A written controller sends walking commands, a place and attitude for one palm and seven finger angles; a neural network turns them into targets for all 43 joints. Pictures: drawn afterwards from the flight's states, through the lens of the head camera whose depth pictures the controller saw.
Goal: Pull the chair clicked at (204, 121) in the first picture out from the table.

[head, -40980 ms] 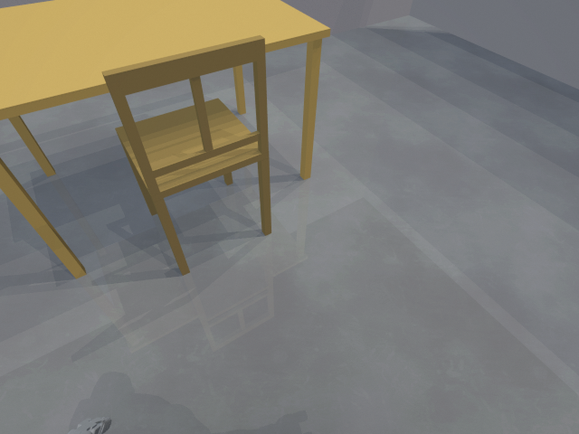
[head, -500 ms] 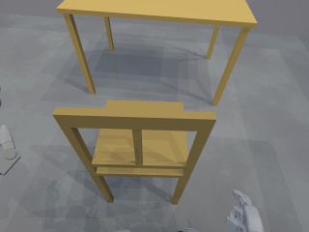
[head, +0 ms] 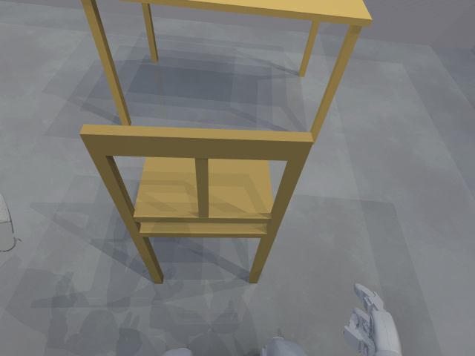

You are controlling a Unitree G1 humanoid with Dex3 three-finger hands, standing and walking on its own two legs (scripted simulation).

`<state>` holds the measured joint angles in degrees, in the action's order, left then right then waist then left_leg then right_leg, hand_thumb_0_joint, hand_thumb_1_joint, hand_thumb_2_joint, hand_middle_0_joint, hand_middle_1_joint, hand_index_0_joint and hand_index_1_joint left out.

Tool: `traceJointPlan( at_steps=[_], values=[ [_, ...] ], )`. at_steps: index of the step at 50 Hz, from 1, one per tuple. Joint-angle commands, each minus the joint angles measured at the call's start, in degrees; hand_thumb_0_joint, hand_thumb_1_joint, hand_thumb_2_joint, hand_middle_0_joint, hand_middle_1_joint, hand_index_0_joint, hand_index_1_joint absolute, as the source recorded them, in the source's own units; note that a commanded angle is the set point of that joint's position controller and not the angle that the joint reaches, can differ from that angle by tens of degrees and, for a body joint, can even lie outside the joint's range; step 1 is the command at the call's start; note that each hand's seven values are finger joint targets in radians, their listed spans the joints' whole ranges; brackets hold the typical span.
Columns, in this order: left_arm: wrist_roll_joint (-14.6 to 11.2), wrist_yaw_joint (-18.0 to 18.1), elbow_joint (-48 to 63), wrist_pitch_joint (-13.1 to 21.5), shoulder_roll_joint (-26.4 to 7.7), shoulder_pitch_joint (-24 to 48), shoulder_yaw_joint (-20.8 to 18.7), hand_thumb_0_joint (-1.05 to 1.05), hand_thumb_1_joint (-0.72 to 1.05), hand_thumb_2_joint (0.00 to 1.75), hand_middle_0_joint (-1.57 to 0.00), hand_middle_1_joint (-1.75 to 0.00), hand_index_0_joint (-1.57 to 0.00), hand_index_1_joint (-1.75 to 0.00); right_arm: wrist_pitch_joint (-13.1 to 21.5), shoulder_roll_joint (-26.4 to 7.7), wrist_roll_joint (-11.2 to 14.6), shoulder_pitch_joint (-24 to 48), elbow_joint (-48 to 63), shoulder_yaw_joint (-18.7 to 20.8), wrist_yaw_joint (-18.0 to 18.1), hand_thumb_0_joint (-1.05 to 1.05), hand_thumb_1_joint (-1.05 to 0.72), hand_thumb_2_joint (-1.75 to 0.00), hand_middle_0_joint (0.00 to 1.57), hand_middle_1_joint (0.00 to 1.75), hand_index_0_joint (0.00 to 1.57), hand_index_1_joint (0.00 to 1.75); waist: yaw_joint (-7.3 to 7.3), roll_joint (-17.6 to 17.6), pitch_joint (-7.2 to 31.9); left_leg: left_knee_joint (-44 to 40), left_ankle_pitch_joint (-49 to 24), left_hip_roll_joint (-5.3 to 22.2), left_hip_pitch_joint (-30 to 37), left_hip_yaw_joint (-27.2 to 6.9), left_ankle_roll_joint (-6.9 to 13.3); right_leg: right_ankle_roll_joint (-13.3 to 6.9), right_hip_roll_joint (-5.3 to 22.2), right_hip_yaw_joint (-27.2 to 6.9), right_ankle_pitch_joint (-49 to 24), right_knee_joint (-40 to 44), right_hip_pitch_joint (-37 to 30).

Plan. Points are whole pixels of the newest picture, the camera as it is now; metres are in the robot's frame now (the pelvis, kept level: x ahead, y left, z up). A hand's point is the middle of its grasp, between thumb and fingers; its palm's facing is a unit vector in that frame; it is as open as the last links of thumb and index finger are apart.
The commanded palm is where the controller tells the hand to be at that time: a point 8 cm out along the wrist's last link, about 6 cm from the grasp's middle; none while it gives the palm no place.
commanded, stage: stop stepping back and stand still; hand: left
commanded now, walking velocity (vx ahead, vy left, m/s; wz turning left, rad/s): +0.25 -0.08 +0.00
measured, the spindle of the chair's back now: (202, 188) +0.47 +0.11 -0.08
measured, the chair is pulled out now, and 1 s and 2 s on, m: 0.66 0.66 0.66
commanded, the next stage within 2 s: let the arm hang, fingers relaxed in 0.68 s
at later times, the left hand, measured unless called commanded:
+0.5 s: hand out of the picture +0.13 +0.28 +0.18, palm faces +0.41 -0.77 -0.48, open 7.4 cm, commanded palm +0.08 +0.31 +0.19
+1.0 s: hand out of the picture +0.08 +0.19 -0.12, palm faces +0.03 -0.97 -0.24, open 7.4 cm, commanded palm none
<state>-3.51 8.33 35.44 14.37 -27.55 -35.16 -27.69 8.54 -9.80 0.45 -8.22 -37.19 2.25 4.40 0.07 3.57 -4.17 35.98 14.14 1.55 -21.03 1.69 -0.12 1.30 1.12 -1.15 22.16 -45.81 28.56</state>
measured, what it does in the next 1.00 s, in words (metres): steps on the spot: right foot, then left foot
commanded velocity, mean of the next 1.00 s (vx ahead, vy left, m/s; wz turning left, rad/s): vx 0.09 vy -0.01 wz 0.00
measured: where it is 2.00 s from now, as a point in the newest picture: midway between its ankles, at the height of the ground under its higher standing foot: outside the picture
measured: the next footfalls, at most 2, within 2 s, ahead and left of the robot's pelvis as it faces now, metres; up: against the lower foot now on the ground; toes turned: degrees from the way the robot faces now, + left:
right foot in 0.14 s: +0.01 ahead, -0.13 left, +0.00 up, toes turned -2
left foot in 0.32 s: +0.00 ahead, +0.10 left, +0.00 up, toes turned +0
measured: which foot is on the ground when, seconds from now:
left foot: down 0.00-0.16, up 0.18-0.30, down 0.32-1.00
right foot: up 0.00-0.12, down 0.14-1.00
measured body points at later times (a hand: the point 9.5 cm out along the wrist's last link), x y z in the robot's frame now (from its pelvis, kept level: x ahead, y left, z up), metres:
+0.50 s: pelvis -0.06 +0.01 +0.01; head -0.09 +0.02 +0.46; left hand +0.10 +0.31 +0.21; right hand +0.06 -0.24 -0.07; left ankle -0.04 +0.10 -0.72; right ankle -0.04 -0.13 -0.72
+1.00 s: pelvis -0.05 +0.00 +0.01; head -0.06 +0.00 +0.46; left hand +0.07 +0.24 -0.10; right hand +0.07 -0.24 -0.11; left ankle -0.04 +0.10 -0.72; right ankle -0.03 -0.13 -0.72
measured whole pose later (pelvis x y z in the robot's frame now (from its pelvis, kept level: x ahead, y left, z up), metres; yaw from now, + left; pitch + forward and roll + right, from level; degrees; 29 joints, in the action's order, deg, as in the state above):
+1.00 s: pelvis -0.05 +0.00 +0.01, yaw +1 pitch -1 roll +0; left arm 1.4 0.9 -38.8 -3.3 -11.4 -14.5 -1.2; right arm 0.1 -12.3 -1.2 -10.7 -48.7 0.5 -0.8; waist -0.8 -0.8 0.7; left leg 31.9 15.5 -1.4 -15.4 0.4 1.7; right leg 0.9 1.9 2.3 15.2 -31.3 15.0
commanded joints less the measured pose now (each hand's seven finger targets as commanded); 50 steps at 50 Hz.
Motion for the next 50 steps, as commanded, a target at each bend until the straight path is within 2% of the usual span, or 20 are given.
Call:
traceJointPlan(
  at_steps=[1, 4, 6, 7, 8, 9, 11, 14, 16, 18, 21, 22, 25, 27, 30, 38, 39, 41, 44, 50],
  values=[
    [-0.5, 1.2, 13.3, 2.3, -7.4, 3.9, -6.7, 0.0, 0.9, 0.9, -0.2, -0.3, -0.2, -0.3, 4.3, -8.6, -0.5, 0.6, 6.9, 3.2, -0.9, 0.0, -0.9, -0.9, 0.2, 0.3, 0.2, 0.3, -0.52, -19.2, 10.6, -11.8, -20.5, 15.8, 4.4, -10.5, 8.4, 0.4, -0.6, -2.0, 6.1, -8.4, -3.2],
    [0.2, 0.9, 6.4, -0.8, -7.5, 0.6, -6.2, 0.0, 0.9, 0.9, -0.2, -0.3, -0.2, -0.3, 3.0, -9.8, 1.0, 0.3, 8.9, 2.4, -1.6, 0.0, -0.9, -0.9, 0.2, 0.3, 0.2, 0.3, 0.35, -16.4, 8.0, -10.2, 8.6, 11.9, -1.9, -8.9, 4.4, -0.2, 0.7, 1.7, -1.4, 15.1, -14.7],
    [0.9, 0.4, 2.3, -1.6, -8.0, 1.8, -4.9, 0.0, 0.9, 0.9, -0.2, -0.3, -0.2, -0.3, 1.9, -9.5, 1.1, -0.4, 8.5, 1.4, -1.4, 0.0, -0.9, -0.9, 0.2, 0.3, 0.2, 0.3, -0.6, -6.1, 5.8, -2.5, 22.3, 5.1, -6.9, -5.1, 2.2, -1.5, 2.2, 0.9, -4.0, 23.4, -18.5],
    [0.6, 0.4, 1.3, -1.8, -8.4, 4.3, -4.5, 0.0, 0.9, 0.9, -0.2, -0.3, -0.2, -0.3, 1.5, -9.1, 1.0, 0.6, 9.0, 1.0, -1.3, 0.0, -0.9, -0.9, 0.2, 0.3, 0.2, 0.3, -1.15, 0.1, 4.9, 7.1, 20.6, 1.2, -5.0, -1.8, 1.1, -4.4, 7.8, -7.5, 2.2, 29.2, -12.2],
    [0.3, 0.3, 1.1, -2.7, -9.1, 7.4, -4.2, 0.0, 0.9, 0.9, -0.2, -0.3, -0.2, -0.3, 1.4, -8.8, 1.2, 0.0, 8.5, 1.1, -1.0, 0.0, -0.9, -0.9, 0.2, 0.3, 0.2, 0.3, -1.25, 7.8, 5.9, 14.7, 17.3, -1.1, -0.3, -1.3, 0.1, -6.6, 12.6, -15.8, 18.8, 34.5, -3.6],
    [0.1, 0.4, 0.7, -3.6, -7.3, 7.2, -2.6, 0.0, 0.9, 0.9, -0.2, -0.3, -0.2, -0.3, 1.1, -9.2, 1.1, -1.1, 8.0, 1.6, -0.8, 0.0, -0.9, -0.9, 0.2, 0.3, 0.2, 0.3, -1.33, 13.2, 5.7, 21.1, 13.6, -1.8, 4.3, -1.7, 0.0, -8.5, 15.2, -18.0, 22.9, 37.6, 1.9],
    [0.4, 0.8, 1.9, -4.4, -8.7, 8.5, -2.7, 0.0, 0.9, 0.9, -0.2, -0.3, -0.2, -0.3, 0.1, -9.3, 1.1, 0.5, 7.8, 0.8, -0.5, 0.0, -0.9, -0.9, 0.2, 0.3, 0.2, 0.3, -2.14, 7.9, 4.4, 19.1, 12.3, -0.9, 7.5, -2.6, 1.0, -8.7, 15.7, -14.3, 20.7, 35.8, 5.5],
    [1.6, 1.8, 5.9, -2.5, -9.1, 8.7, -3.2, 0.0, 0.9, 0.9, -0.2, -0.3, -0.2, -0.3, 0.5, -9.0, 0.5, 1.2, 8.7, -0.4, 0.6, 0.0, -0.9, -0.9, 0.2, 0.3, 0.2, 0.3, -1.5, -2.9, 3.8, -8.8, 13.2, 0.0, 8.5, -2.9, 2.9, -4.9, 9.1, -5.9, 13.3, 27.1, -3.2],
    [1.7, 2.3, 9.0, -1.3, -9.4, 6.9, -3.7, 0.0, 0.9, 0.9, -0.2, -0.3, -0.2, -0.3, 1.7, -10.7, 0.7, -0.5, 9.9, 0.3, 0.7, 0.0, -0.9, -0.9, 0.2, 0.3, 0.2, 0.3, -0.64, -16.1, 3.7, -22.1, 14.0, 7.7, 5.6, -14.3, 6.2, -1.9, 1.3, 0.4, 3.4, 12.8, -8.1],
    [2.3, 1.9, 7.5, -1.5, -9.7, 7.8, -4.2, 0.0, 0.9, 0.9, -0.2, -0.3, -0.2, -0.3, 1.8, -9.1, 0.5, 1.8, 9.6, -0.1, 0.2, 0.0, -0.9, -0.9, 0.2, 0.3, 0.2, 0.3, -0.61, -26.3, 1.9, -29.8, 31.7, 12.4, -8.4, -21.5, 8.1, -0.5, -1.2, 2.1, 3.0, -0.1, -13.0],
    [2.2, 1.1, 3.5, -1.8, -7.6, 6.0, -2.8, 0.0, 0.9, 0.9, -0.2, -0.3, -0.2, -0.3, 2.3, -9.1, 1.6, -1.0, 9.0, 0.3, -0.9, 0.0, -0.9, -0.9, 0.2, 0.3, 0.2, 0.3, 0.24, -10.1, 2.7, -19.8, 20.2, 8.4, -7.1, -13.1, 6.0, -0.3, -0.5, 3.4, -2.5, 16.4, -19.9],
    [2.0, 0.8, 1.8, -1.6, -6.7, 5.2, -2.1, 0.0, 0.9, 0.9, -0.2, -0.3, -0.2, -0.3, 2.4, -9.8, 1.3, -1.0, 8.5, 0.2, -0.9, 0.0, -0.9, -0.9, 0.2, 0.3, 0.2, 0.3, -0.04, -8.3, 2.2, -17.6, 18.6, 6.9, -6.0, -12.4, 5.0, -0.9, -0.3, 2.9, -3.8, 22.4, -20.7],
    [1.5, 0.3, -1.0, -1.2, -6.4, 7.7, -2.1, 0.0, 0.9, 0.9, -0.2, -0.3, -0.2, -0.3, 2.6, -10.1, 0.7, -0.6, 7.6, 0.5, -0.8, 0.0, -0.9, -0.9, 0.2, 0.3, 0.2, 0.3, -0.92, -11.6, 2.9, -17.9, 19.8, 5.1, -1.6, -9.7, 3.4, -2.7, 1.1, 0.6, -1.9, 24.1, -18.2],
    [1.8, 0.3, -0.8, -1.9, -5.6, 7.9, -1.1, 0.0, 0.9, 0.9, -0.2, -0.3, -0.2, -0.3, 2.5, -10.0, 1.2, -0.6, 7.7, 0.7, -0.8, 0.0, -0.9, -0.9, 0.2, 0.3, 0.2, 0.3, -0.44, -9.3, 3.1, -20.2, 23.4, 6.1, -2.1, -11.0, 3.8, -2.1, -0.2, 0.6, 1.3, 22.3, -17.7],
    [1.6, 0.5, 0.1, -2.1, -5.2, 8.5, -0.2, 0.0, 0.9, 0.9, -0.2, -0.3, -0.2, -0.3, 2.7, -9.4, 1.2, 0.3, 8.2, 0.3, -1.0, 0.0, -0.9, -0.9, 0.2, 0.3, 0.2, 0.3, -0.31, -6.5, 3.0, -17.4, 15.5, 5.2, 1.2, -9.5, 3.6, -2.3, 1.6, -1.7, -3.4, 25.5, -16.5],
    [1.3, 1.5, 3.8, -1.3, -6.9, 9.4, -1.7, 0.0, 0.9, 0.9, -0.2, -0.3, -0.2, -0.3, 3.3, -9.0, 0.9, 1.1, 8.4, 0.0, -0.6, 0.0, -0.9, -0.9, 0.2, 0.3, 0.2, 0.3, 0.01, -8.6, 5.1, -16.8, 6.7, 4.7, 5.2, -8.0, 3.0, -2.4, 3.0, -3.6, -9.2, 27.5, -18.2],
    [7.2, -6.1, -43.4, -9.7, 8.0, 9.4, 21.2, 0.0, 0.9, 0.9, -0.2, -0.3, -0.2, -0.3, 2.1, -14.2, -1.3, -1.4, -5.7, 2.3, -5.4, 0.0, -0.9, -0.9, 0.2, 0.3, 0.2, 0.3, -2.96, -5.9, 3.5, -6.3, -14.9, 4.7, 2.3, -9.3, 3.6, -2.7, 4.8, 0.5, -24.9, 14.9, -11.0],
    [5.5, -7.6, -47.2, -14.0, 12.5, 8.5, 22.2, 0.0, 0.9, 0.9, -0.2, -0.3, -0.2, -0.3, -3.4, -7.9, -1.2, -6.1, -4.5, 0.8, -4.8, 0.0, -0.9, -0.9, 0.2, 0.3, 0.2, 0.3, -1.21, 0.3, 10.7, -5.8, -17.2, 4.4, 6.0, -8.4, 3.4, -2.5, 4.3, 0.3, -20.7, 17.1, -13.3],
    [5.3, -7.4, -55.6, -14.1, 9.5, 15.5, 23.5, 0.0, 0.9, 0.9, -0.2, -0.3, -0.2, -0.3, -6.1, -9.6, -1.7, -5.1, -3.9, 0.8, -4.9, 0.0, -0.9, -0.9, 0.2, 0.3, 0.2, 0.3, -0.89, 6.2, 7.7, -6.0, -12.9, 2.7, 4.1, -9.7, 3.5, -4.8, 6.1, -1.7, -19.4, 18.3, -13.7],
    [4.4, -6.8, -76.6, -14.3, 8.0, 18.6, 26.5, 0.0, 0.9, 0.9, -0.2, -0.3, -0.2, -0.3, -7.7, -8.9, -1.6, -2.8, -9.9, -0.4, -4.2, 0.0, -0.9, -0.9, 0.2, 0.3, 0.2, 0.3, 0.63, -6.1, 4.8, -12.6, -12.0, 3.1, 7.9, -8.8, 2.9, -3.7, 4.3, -3.5, -16.3, 23.2, -16.8]
  ],
)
